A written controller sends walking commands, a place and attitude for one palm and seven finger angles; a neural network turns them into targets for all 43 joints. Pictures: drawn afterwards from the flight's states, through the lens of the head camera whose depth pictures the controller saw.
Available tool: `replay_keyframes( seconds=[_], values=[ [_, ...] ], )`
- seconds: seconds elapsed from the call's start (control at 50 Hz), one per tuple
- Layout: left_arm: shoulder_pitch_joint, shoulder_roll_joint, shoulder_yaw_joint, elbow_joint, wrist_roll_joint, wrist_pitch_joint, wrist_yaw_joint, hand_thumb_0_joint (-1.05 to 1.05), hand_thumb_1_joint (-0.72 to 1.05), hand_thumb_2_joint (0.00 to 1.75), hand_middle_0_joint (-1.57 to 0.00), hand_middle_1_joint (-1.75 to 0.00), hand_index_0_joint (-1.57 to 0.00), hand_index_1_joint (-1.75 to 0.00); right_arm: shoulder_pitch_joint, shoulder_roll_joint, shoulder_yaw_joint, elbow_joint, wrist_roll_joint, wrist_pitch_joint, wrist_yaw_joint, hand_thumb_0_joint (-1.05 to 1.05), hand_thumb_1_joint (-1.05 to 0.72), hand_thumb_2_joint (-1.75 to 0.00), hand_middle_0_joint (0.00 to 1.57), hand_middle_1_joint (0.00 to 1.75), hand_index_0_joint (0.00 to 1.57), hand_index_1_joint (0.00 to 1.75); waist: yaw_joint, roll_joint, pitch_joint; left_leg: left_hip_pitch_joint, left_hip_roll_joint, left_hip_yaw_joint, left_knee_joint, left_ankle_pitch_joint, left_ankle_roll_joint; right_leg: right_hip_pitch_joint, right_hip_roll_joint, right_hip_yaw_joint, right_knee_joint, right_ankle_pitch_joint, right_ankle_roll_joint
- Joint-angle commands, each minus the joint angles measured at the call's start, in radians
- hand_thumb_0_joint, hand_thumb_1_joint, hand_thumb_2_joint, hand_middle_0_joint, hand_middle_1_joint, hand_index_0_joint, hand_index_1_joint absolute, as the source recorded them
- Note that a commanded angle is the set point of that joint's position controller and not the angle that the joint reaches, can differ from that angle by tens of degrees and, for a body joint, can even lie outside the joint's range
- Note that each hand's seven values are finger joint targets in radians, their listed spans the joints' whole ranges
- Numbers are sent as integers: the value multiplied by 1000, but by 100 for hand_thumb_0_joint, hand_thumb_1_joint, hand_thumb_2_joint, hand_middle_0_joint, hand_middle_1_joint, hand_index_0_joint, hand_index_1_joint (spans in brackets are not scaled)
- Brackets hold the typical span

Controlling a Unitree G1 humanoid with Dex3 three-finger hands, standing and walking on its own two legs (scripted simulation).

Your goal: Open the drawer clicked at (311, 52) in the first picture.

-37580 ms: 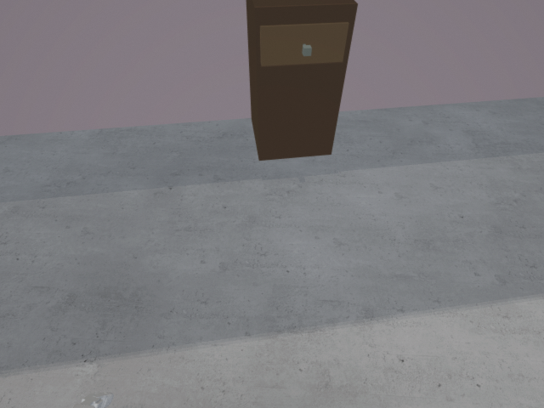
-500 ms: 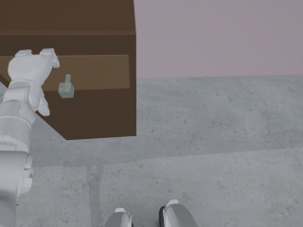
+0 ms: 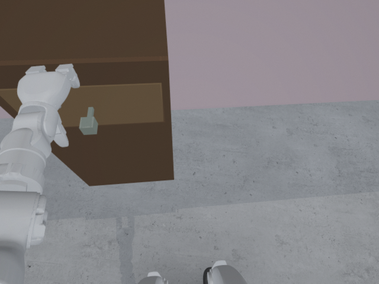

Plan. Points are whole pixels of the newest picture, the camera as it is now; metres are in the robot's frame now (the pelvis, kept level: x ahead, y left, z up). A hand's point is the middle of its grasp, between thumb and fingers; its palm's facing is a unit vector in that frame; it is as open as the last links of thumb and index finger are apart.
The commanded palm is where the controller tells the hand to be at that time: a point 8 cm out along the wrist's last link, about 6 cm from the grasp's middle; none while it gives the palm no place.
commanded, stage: lift the hand off the handle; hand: left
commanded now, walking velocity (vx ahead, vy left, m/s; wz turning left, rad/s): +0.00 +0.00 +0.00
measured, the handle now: (89, 120) +0.53 +0.24 -0.08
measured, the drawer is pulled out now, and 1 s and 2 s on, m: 0.00 0.00 0.00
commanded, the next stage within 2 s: draw the hand back to the body in 0.68 s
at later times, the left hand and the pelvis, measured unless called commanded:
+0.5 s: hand (53, 97) +0.50 +0.26 +0.06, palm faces -0.09 -0.01 -1.00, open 13.6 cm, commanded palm +0.49 +0.26 +0.12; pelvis +0.00 -0.01 +0.01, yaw +0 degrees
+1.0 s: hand (50, 103) +0.47 +0.25 +0.08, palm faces -0.06 -0.03 -1.00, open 13.8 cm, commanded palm +0.43 +0.26 +0.15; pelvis +0.02 +0.00 +0.02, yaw -1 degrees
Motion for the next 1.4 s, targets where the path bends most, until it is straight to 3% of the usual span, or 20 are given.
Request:
replay_keyframes(
  seconds=[0.0,0.02,0.04,0.08,0.2,0.22,0.34,0.5,0.54,0.66,0.72,0.76,0.84,0.9,0.94,1.08,1.2,1.28,1.36,1.38],
  values=[
    [-441,305,65,-165,-14,-4,29,0,-50,30,-30,-120,-30,-120,168,-190,-54,-37,6,-8,-19,0,-90,-90,20,30,20,30,-10,49,-391,275,-2,-34,-103,542,-18,256,36,-5,-66,294,-35],
    [-427,281,38,-130,-7,1,27,0,-50,30,-30,-120,-30,-120,165,-185,-52,-44,8,-10,-23,0,-90,-90,20,30,20,30,-19,22,-365,246,-7,-25,-110,490,-11,264,35,-4,-75,282,-30],
    [-430,331,68,-120,-7,7,23,0,-50,30,-30,-120,-30,-120,166,-195,-49,-40,12,-7,-24,0,-90,-90,20,30,20,30,-10,18,-351,221,-9,-25,-120,448,-11,275,32,1,-77,266,-34],
    [-459,326,59,-144,-8,-1,17,0,-50,30,-30,-120,-30,-120,166,-190,-51,-53,14,-16,-26,0,-90,-90,20,30,20,30,-10,30,-371,225,-13,-21,-128,429,-8,296,30,5,-83,265,-34],
    [-504,322,68,-245,-14,-49,7,0,-50,30,-30,-120,-30,-120,173,-183,-64,-60,9,-23,-34,0,-90,-90,20,30,20,30,-10,82,-473,342,-4,-31,-111,580,-18,291,31,3,-74,324,-33],
    [-485,289,47,-237,-15,-50,10,0,-50,30,-30,-120,-30,-120,170,-178,-64,-61,9,-25,-34,0,-90,-90,20,30,20,30,-13,90,-473,359,-3,-31,-111,590,-19,278,32,3,-80,317,-29],
    [-474,362,96,-200,-19,-21,15,0,-50,30,-30,-120,-30,-120,164,-188,-58,-53,13,-19,-32,0,-90,-90,20,30,20,30,2,46,-428,289,-13,-17,-133,538,-12,345,28,10,-93,342,-31],
    [-510,377,109,-277,-26,-33,-3,0,-50,30,-30,-120,-30,-120,156,-183,-62,-61,13,-20,-36,0,-90,-90,20,30,20,30,11,79,-478,361,-10,-16,-144,635,-14,387,27,14,-106,398,-30],
    [-465,383,111,-225,-28,-21,-11,0,-50,30,-30,-120,-30,-120,154,-185,-58,-59,19,-16,-37,0,-90,-90,20,30,20,30,9,32,-430,329,-11,-12,-157,587,-10,397,27,14,-117,386,-26],
    [-442,319,59,-201,-19,-20,-37,0,-50,30,-30,-120,-30,-120,155,-177,-59,-73,21,-20,-36,0,-90,-90,20,30,20,30,15,37,-405,342,-11,-10,-171,585,-9,383,28,12,-130,366,-30],
    [-458,257,11,-192,-20,-29,-48,0,-50,30,-30,-120,-30,-120,160,-173,-63,-71,23,-21,-36,0,-90,-90,20,30,20,30,-5,28,-375,356,-5,-19,-169,588,-12,341,29,6,-135,339,-29],
    [-457,279,34,-201,-18,-32,-47,0,-50,30,-30,-120,-30,-120,159,-177,-64,-74,22,-22,-34,0,-90,-90,20,30,20,30,4,26,-372,355,-6,-19,-171,570,-12,337,31,6,-134,322,-31],
    [-309,285,83,-313,-40,-48,-54,0,-50,30,-30,-120,-30,-120,135,-165,-70,-103,20,-14,-25,0,-90,-90,20,30,20,30,67,72,-480,443,2,-18,-174,727,-19,414,29,7,-127,396,-34],
    [-220,259,87,-424,-60,-49,-52,0,-50,30,-30,-120,-30,-120,98,-161,-74,-123,23,-6,-15,0,-90,-90,20,30,20,30,81,69,-481,474,8,-19,-182,813,-20,447,29,5,-134,432,-34],
    [-119,315,154,-489,-71,-39,-40,0,-50,30,-30,-120,-30,-120,68,-163,-72,-142,29,-3,-13,0,-90,-90,20,30,20,30,112,49,-451,450,9,-19,-207,800,-17,495,27,5,-140,439,-34],
    [72,260,150,-665,-91,46,-3,0,-50,30,-30,-120,-30,-120,-40,-154,-66,-183,47,-11,-5,0,-90,-90,20,30,20,30,125,-1,-334,459,6,-13,-270,738,-15,557,23,-7,-181,419,-34],
    [113,157,35,-802,-118,108,-69,0,-50,30,-30,-120,-30,-120,-129,-151,-54,-221,57,-20,-15,0,-90,-90,20,30,20,30,110,1,-267,531,0,-22,-318,634,-15,554,16,-11,-228,323,-35],
    [227,163,43,-927,-143,98,-124,0,-50,30,-30,-120,-30,-120,-188,-137,-40,-251,49,-30,-28,0,-90,-90,20,30,20,30,140,-1,-257,569,-8,-27,-334,635,-12,588,11,-11,-241,320,-35],
    [359,175,82,-997,-160,78,-154,0,-50,30,-30,-120,-30,-120,-248,-122,-22,-267,44,-34,-33,0,-90,-90,20,30,20,30,168,-6,-172,553,-14,-25,-355,607,-17,602,9,-15,-255,303,-37],
    [329,-177,58,-980,-874,71,-149,0,-47,32,-30,-118,-30,-118,-196,-40,19,-333,95,-70,-41,0,-90,-90,20,30,20,30,72,-43,-80,701,29,-43,-406,540,-20,668,1,-40,-325,283,-40]
  ],
)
